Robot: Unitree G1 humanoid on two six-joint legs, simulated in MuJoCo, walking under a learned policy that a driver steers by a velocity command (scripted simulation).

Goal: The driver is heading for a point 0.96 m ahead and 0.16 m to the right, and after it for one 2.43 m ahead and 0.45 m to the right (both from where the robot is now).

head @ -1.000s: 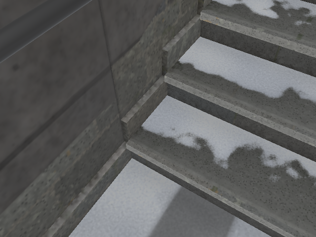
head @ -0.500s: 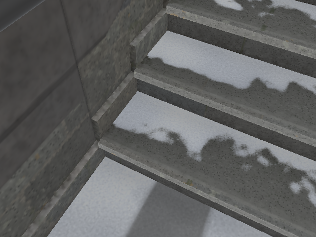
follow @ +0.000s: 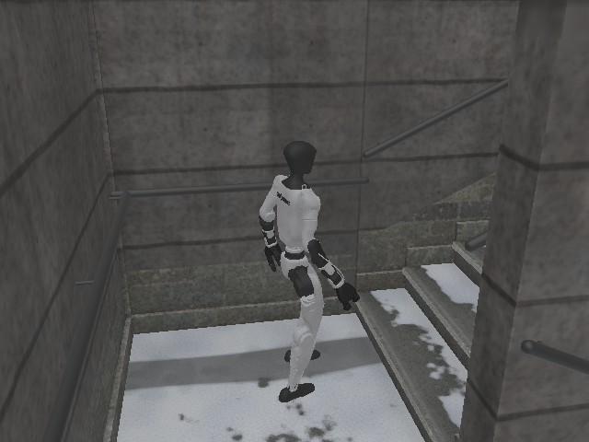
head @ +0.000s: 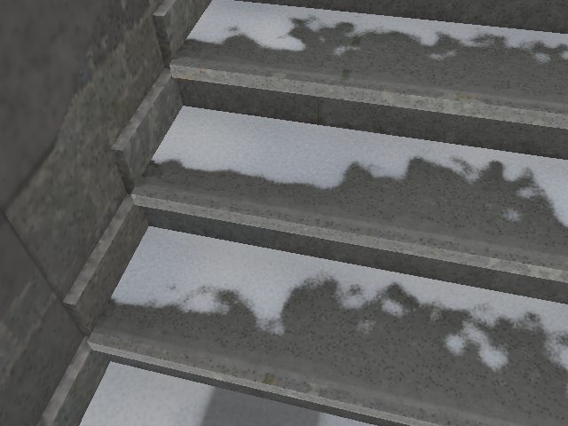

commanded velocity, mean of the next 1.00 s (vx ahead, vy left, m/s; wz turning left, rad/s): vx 0.46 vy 0.00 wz -0.41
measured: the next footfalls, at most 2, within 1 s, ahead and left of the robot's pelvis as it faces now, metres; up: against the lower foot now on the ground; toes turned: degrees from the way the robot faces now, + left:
left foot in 0.18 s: +0.22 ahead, +0.13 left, +0.00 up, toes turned -8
right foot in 0.64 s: +0.37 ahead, -0.12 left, +0.00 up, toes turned -23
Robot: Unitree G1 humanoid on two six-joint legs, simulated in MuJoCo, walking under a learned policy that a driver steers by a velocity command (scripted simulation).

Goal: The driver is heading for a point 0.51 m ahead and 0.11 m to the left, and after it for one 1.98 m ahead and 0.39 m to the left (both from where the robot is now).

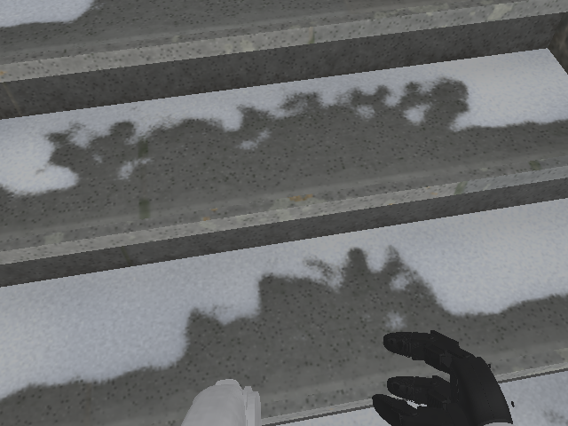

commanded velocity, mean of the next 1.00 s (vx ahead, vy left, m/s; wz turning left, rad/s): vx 0.07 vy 0.00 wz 0.00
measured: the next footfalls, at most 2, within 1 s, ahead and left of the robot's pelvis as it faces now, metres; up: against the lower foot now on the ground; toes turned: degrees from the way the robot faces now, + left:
left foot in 0.06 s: +0.19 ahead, +0.08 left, +0.15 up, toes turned +3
right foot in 0.50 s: +0.22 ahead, -0.15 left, +0.15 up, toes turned -3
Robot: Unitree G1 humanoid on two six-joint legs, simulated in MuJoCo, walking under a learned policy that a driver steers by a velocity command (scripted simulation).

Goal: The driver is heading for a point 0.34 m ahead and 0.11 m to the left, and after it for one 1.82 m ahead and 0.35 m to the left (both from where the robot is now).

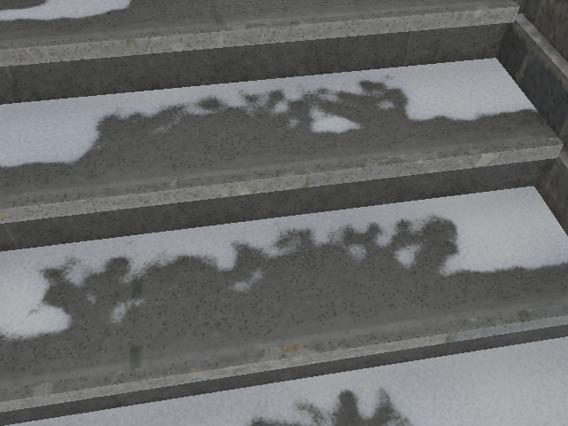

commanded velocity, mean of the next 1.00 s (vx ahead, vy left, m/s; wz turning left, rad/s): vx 0.24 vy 0.00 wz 0.48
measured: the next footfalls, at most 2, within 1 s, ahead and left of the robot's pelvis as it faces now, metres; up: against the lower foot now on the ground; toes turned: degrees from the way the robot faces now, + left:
left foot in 0.66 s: +0.28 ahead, +0.21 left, +0.15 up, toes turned +24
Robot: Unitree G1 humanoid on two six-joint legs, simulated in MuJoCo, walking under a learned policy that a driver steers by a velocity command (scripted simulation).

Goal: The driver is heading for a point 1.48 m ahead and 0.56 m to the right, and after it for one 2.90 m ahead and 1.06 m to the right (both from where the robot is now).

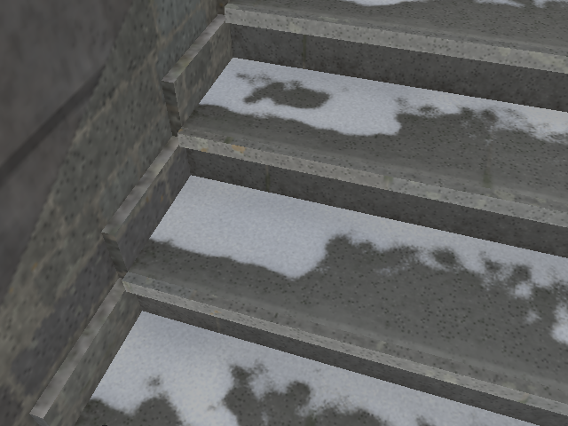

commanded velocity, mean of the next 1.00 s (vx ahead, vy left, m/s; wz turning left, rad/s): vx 0.02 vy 0.00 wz -0.39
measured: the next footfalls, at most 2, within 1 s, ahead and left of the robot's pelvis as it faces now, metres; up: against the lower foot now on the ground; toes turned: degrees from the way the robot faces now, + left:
right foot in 0.36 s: +0.09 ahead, -0.20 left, +0.00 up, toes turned -13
left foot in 0.88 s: +0.36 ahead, +0.08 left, +0.15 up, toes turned -27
